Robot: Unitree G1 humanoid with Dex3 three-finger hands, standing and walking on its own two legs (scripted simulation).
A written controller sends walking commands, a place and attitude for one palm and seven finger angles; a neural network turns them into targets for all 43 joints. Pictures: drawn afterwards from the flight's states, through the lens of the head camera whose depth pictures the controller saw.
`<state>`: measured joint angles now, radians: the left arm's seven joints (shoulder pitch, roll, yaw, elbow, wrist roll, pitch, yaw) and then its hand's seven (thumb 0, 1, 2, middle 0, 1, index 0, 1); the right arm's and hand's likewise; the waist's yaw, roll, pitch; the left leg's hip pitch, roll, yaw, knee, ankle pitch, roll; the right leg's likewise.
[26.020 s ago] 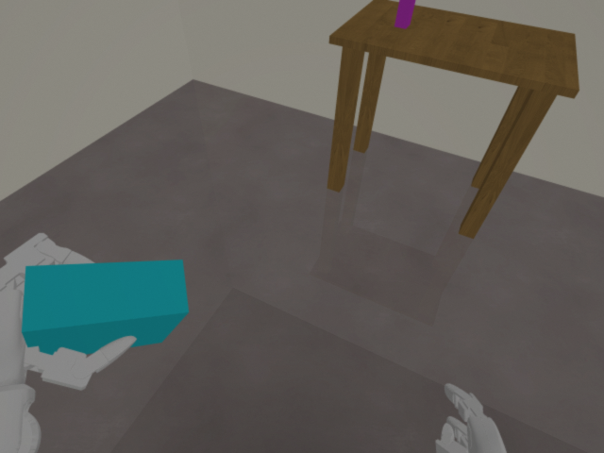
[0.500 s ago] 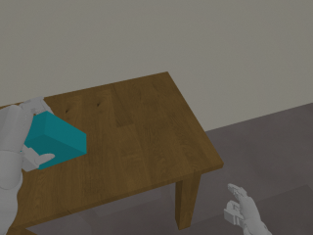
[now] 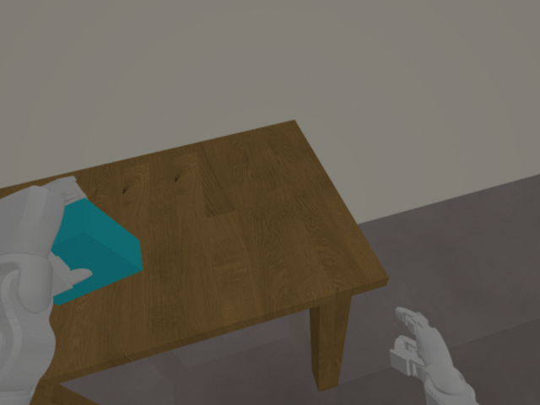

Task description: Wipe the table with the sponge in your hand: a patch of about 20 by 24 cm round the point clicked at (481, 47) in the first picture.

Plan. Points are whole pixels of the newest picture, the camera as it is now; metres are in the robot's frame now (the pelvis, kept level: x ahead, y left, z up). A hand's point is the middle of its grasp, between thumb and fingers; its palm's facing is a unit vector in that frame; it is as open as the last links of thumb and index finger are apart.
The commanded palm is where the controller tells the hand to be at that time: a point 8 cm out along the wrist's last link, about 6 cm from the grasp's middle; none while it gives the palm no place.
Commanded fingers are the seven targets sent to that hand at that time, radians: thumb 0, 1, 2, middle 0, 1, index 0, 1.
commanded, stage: turn the palm down, sponge in hand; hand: left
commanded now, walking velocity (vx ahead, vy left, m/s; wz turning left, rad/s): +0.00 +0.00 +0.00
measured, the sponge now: (81, 261) +0.24 +0.31 +0.12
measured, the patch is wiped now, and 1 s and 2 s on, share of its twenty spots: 0.00 0.00 0.00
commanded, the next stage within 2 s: move the sponge above the wiping area in 0.38 s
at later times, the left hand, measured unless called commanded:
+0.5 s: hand (114, 274) +0.23 +0.25 +0.13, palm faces +0.02 -0.16 -0.99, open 9.7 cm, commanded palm +0.19 +0.26 +0.22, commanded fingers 0.00 0.10 1.30 -1.20 -1.60 -1.20 -1.60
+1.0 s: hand (124, 279) +0.23 +0.24 +0.11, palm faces -0.01 -0.10 -0.99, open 9.7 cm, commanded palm +0.21 +0.26 +0.20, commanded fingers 0.00 0.10 1.30 -1.20 -1.60 -1.20 -1.60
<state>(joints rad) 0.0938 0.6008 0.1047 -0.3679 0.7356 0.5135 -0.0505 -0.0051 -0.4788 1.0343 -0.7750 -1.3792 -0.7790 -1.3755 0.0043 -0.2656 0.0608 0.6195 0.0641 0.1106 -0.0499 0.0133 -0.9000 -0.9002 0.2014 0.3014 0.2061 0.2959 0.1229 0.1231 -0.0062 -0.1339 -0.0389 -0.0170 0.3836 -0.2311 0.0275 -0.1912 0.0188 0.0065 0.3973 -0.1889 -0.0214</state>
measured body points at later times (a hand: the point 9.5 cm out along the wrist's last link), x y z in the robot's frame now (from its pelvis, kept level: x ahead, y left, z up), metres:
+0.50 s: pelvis -0.01 -0.02 +0.00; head -0.01 -0.07 +0.44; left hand +0.22 +0.25 +0.18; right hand +0.25 -0.22 -0.08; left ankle -0.02 +0.10 -0.74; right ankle +0.02 -0.11 -0.74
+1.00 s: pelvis +0.00 -0.01 +0.00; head -0.01 -0.05 +0.45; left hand +0.22 +0.24 +0.16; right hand +0.25 -0.21 -0.08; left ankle -0.02 +0.10 -0.74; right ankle +0.02 -0.11 -0.74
